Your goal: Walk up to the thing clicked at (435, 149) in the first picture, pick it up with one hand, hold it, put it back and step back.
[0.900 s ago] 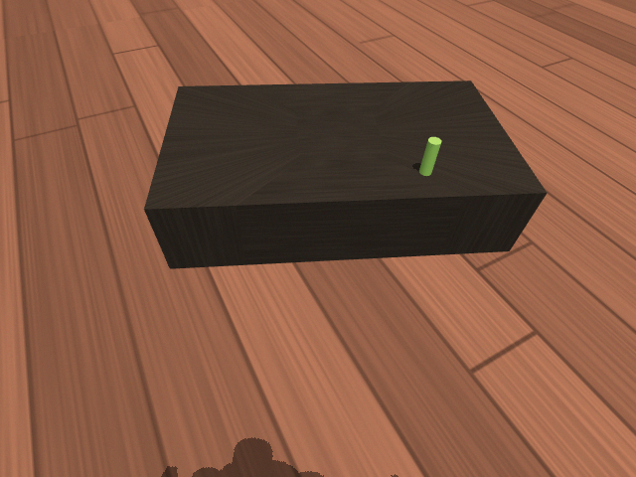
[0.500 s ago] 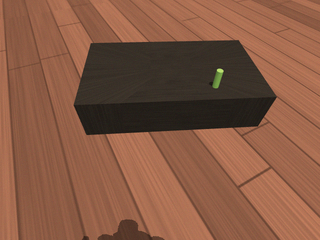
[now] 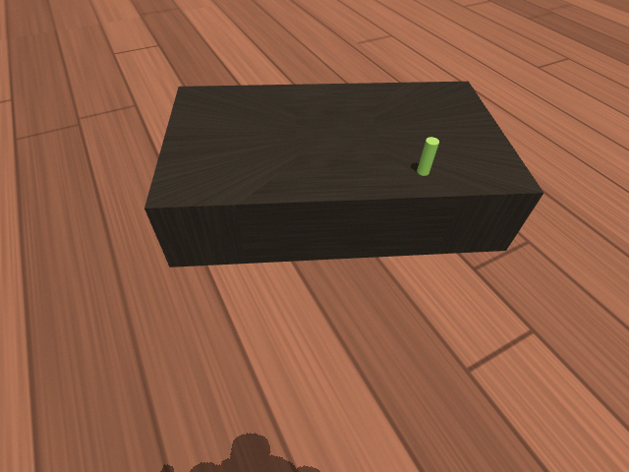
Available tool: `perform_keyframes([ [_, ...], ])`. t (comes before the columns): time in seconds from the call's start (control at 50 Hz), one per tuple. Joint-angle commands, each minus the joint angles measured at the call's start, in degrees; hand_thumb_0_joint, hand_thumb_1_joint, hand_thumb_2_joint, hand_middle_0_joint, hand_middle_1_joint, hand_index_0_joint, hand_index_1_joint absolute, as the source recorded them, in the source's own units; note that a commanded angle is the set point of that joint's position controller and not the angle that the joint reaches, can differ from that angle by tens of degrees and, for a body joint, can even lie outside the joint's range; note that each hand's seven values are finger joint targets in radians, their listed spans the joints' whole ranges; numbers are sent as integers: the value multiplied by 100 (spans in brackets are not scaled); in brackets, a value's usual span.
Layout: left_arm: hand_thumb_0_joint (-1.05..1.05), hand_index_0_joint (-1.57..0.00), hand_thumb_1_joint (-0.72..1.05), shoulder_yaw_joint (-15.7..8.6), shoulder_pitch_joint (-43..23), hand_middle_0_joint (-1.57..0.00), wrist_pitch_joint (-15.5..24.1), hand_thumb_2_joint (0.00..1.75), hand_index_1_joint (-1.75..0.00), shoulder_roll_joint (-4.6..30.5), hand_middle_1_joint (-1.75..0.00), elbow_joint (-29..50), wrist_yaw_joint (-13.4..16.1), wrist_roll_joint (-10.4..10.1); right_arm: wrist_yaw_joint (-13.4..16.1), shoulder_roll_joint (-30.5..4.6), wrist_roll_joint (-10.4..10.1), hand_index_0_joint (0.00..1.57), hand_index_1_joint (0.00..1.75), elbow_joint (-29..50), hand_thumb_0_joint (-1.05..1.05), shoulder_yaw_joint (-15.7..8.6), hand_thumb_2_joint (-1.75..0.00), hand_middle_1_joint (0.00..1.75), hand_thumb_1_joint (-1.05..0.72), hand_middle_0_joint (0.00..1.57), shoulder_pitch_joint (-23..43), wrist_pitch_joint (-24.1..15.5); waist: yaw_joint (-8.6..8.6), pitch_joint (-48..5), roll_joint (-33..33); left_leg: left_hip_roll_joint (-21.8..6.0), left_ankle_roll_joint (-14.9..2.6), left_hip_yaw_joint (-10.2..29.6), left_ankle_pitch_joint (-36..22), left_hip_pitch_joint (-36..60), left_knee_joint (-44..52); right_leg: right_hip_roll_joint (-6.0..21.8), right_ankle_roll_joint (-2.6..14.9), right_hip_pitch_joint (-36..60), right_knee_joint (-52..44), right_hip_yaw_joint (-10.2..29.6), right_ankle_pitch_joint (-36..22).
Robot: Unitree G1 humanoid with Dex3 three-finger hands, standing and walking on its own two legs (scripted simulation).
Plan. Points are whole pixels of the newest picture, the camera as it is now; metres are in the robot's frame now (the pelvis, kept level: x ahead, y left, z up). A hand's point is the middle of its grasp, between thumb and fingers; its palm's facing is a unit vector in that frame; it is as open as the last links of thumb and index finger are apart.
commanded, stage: stand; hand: right
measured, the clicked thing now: (427, 157) +1.17 -0.39 -0.38
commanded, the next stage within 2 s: walk up in 0.22 s
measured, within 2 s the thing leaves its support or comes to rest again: neither
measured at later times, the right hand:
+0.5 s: hand out of the picture +0.06 -0.35 -0.16, palm faces +0.02 +0.91 -0.41, open 7.4 cm
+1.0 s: hand (544, 362) +0.33 -0.37 -0.14, palm faces -0.05 +0.90 -0.43, open 7.3 cm
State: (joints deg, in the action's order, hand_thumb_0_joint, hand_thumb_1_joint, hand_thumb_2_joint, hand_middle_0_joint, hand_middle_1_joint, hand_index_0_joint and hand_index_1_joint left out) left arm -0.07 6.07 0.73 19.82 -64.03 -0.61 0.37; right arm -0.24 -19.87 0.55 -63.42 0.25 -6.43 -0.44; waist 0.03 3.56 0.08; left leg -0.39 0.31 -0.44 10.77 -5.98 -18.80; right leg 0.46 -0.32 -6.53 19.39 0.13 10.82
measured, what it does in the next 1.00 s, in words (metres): walks ahead: right foot, then left foot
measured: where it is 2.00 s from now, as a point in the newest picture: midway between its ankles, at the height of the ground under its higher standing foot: (373, 349)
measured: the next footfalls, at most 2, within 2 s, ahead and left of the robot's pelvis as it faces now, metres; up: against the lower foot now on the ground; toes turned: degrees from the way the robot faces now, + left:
right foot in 0.52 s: +0.18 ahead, -0.21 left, +0.00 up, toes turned -4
left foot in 0.92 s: +0.33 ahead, +0.02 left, +0.00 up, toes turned +6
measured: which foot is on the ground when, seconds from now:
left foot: down 0.00-0.54, up 0.56-0.90, down 0.92-1.00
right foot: down 0.00-0.26, up 0.28-0.50, down 0.52-0.92, up 0.94-1.00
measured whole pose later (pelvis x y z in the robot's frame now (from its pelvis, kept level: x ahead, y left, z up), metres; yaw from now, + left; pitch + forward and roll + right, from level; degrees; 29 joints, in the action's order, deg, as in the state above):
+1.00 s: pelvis +0.23 -0.10 -0.03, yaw +1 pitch -2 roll +0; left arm -3.2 18.7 1.1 23.9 -50.5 -3.8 1.3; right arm -2.4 -22.6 1.2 -48.3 -4.1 -15.1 -5.7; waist -0.6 4.9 -3.6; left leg -2.0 -1.6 -4.6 14.6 -19.8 -36.6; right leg -0.5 2.5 -16.7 57.0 0.4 27.7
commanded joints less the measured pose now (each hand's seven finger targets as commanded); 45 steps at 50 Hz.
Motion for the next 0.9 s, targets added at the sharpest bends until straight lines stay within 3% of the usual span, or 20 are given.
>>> perform_keyframes([
  [0.0, 0, -20, 90, -207, -181, -20, 97, 90, -30, 1187, -30, 331, 102, 7, 81, -1222, -14, 20, 30, 303, 0, -226, -90, 30, -90, 20, 225, -153, -41, -490, 14, -701, -167, 591, -817, 134, 292, 652, 188, 40, -285, 527, -794],
  [0.18, 0, -20, 90, -200, -199, -20, 111, 90, -30, 1199, -30, 332, 115, 11, 78, -1234, -9, 20, 30, 283, 0, -234, -90, 30, -90, 20, 177, -140, -10, -475, 16, -692, -183, 576, -797, 90, 254, 688, 185, 83, -337, 538, -891],
  [0.2, 0, -20, 90, -643, -30, -20, 114, 90, -30, 1730, -30, 756, -90, 210, 8, -1797, 60, 20, 30, 506, 0, -606, -90, 30, -90, 20, -467, -265, 129, -1030, -274, -642, -627, 867, 1934, 313, -45, 311, 368, -46, 319, 421, 1770],
  [0.22, 0, -20, 90, -652, -297, -20, 75, 90, -30, 1645, -30, 818, -172, 272, -16, -1990, 110, 20, 30, 378, 0, -720, -90, 30, -90, 20, -831, -311, 324, -616, 71, -960, -830, 1416, 3080, 565, 305, 227, 388, -1223, 897, 317, 2550],
  [0.24, 0, -20, 90, -657, -667, -20, 33, 90, -30, 1429, -30, 1033, -246, 302, -14, -2182, 131, 20, 30, 376, 0, -857, -90, 30, -90, 20, -1023, -333, 530, -58, 718, -1610, -1151, 2322, 3659, 859, 904, -3, 245, -2491, 2045, -52, 2020],
  [0.26, 0, -20, 90, -699, -869, -20, 4, 90, -30, 1445, -30, 1217, -272, 346, -11, -2308, 155, 20, 30, 509, 0, -948, -90, 30, -90, 20, -1108, -376, 607, 438, 718, -2214, -1509, 3003, 3578, 732, 1145, 221, 197, -3361, 2919, 384, 1846],
  [0.28, 0, -20, 90, -711, -739, -20, 26, 90, -30, 1474, -30, 1275, -297, 311, 7, -2221, 143, 20, 30, 626, 0, -941, -90, 30, -90, 20, -1039, -447, 459, 501, 400, -2258, -1535, 3023, 3235, 689, 1096, 403, 227, -3551, 3165, 773, 1613],
  [0.34, 0, -20, 90, -758, -154, -20, 47, 90, -30, 1484, -30, 1279, -442, 211, -12, -2010, 153, 20, 30, 1017, 0, -876, -90, 30, -90, 20, -574, -514, 69, 128, 679, -1781, -1291, 2058, 2734, 378, 1059, 579, 117, -2936, 3050, 594, 1307],
  [0.42, 0, -20, 90, -807, -170, -20, 69, 90, -30, 1421, -30, 1438, -574, 226, -75, -2019, 208, 20, 30, 1247, 0, -912, -90, 30, -90, 20, -389, -506, 24, 129, 1073, -1317, -1018, 974, 1898, -712, 760, 450, 51, -1390, 1910, 76, 949],
  [0.48, 0, -20, 90, -913, 1031, -20, 138, 90, -30, 1523, -30, 1057, -471, 237, -85, -1752, 203, 20, 30, 1373, 0, -835, -90, 30, -90, 20, -136, -407, -590, -282, 283, -811, -741, 215, 1490, -1687, -891, 12, 65, 683, 1084, -535, 228],
  [0.5, 0, -20, 90, -1060, 1716, -20, 199, 90, -30, 1832, -30, 905, -381, 271, -62, -1405, 222, 20, 30, 1357, 0, -707, -90, 30, -90, 20, -478, -385, -873, -644, -840, -442, -604, -63, 1492, -2396, -2526, -30, 111, 1729, 971, -249, 832],
  [0.52, 0, -20, 90, -1211, 2268, -20, 239, 90, -30, 2410, -30, 966, -281, 321, -75, -961, 113, 20, 30, 1584, 0, -524, -90, 30, -90, 20, -500, -417, -1120, -517, -2491, 399, -376, -175, 2595, -3604, -4360, 1321, 554, 1728, -288, 2203, 2925],
  [0.54, 0, -20, 90, -1113, 1675, -20, 243, 90, -30, 2519, -30, 1249, -290, 256, -32, -1443, 62, 20, 30, 1572, 0, -662, -90, 30, -90, 20, -467, -366, -830, -297, -1738, 292, -288, 580, 2302, -3344, -4880, 2278, 1213, 560, -1284, 3963, 4176],
  [0.56, 0, -20, 90, -1064, 1081, -20, 251, 90, -30, 2471, -30, 1506, -291, 158, -40, -1808, 14, 20, 30, 1459, 0, -735, -90, 30, -90, 20, -481, -371, -529, 134, -928, -83, -291, 811, 1807, -3256, -5037, 2285, 1427, 43, -1291, 3785, 4133],
  [0.6, 0, -20, 90, -939, 506, -20, 280, 90, -30, 2106, -30, 1643, -245, 91, -75, -1825, -6, 20, 30, 1184, 0, -751, -90, 30, -90, 20, -1032, -372, -91, 397, -729, -429, -246, 724, 1203, -2870, -4651, 1717, 1187, -507, -996, 2490, 3277],
  [0.66, 0, -20, 90, -846, 585, -20, 322, 90, -30, 1881, -30, 1703, -252, 94, -198, -1679, 28, 20, 30, 1123, 0, -754, -90, 30, -90, 20, -1334, -337, -32, 353, -868, -419, -110, 421, 939, -2246, -3903, 1358, 1200, -978, -968, 1429, 2271],
  [0.7, 0, -20, 90, -878, 588, -20, 353, 90, -30, 1932, -30, 1816, -256, 107, -272, -1611, 53, 20, 30, 1277, 0, -741, -90, 30, -90, 20, -1232, -346, -42, 339, -915, -537, -37, 261, 961, -2250, -3196, 1442, 1340, -860, -914, 1219, 1998],
  [0.8, 0, -20, 90, -826, 893, -20, 362, 90, -30, 1921, -30, 1976, -296, 134, -300, -1512, 81, 20, 30, 1622, 0, -755, -90, 30, -90, 20, -676, -448, -255, 174, -525, -421, -95, -162, 508, -1772, -2026, 1376, 1271, -695, -575, 881, 1488],
  [0.84, 0, -20, 90, -786, 813, -20, 331, 90, -30, 1903, -30, 2040, -304, 120, -275, -1423, 63, 20, 30, 1627, 0, -767, -90, 30, -90, 20, -910, -522, -50, 62, -368, -235, -145, -385, 126, -1125, -1354, 1211, 1160, -776, -5, 555, 914],
  [0.88, 0, -20, 90, -614, 1053, -20, 311, 90, -30, 1521, -30, 2097, -293, 114, -158, -1644, 101, 20, 30, 1448, 0, -890, -90, 30, -90, 20, -1697, -622, 386, -564, 412, -18, -368, -334, 275, 790, -954, 735, 849, -1512, 1894, -36, -651],
])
